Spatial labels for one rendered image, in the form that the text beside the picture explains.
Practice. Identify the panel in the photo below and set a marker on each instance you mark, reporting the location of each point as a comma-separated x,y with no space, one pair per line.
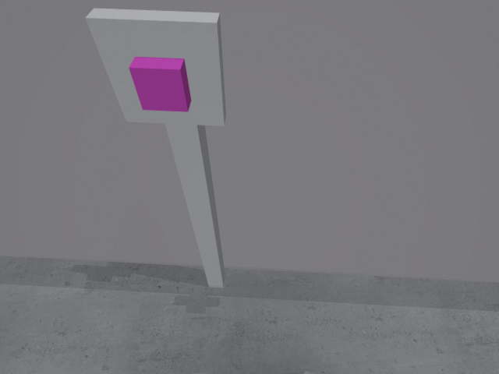
123,34

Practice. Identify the button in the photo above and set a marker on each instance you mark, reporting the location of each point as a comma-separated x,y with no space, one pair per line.
161,83

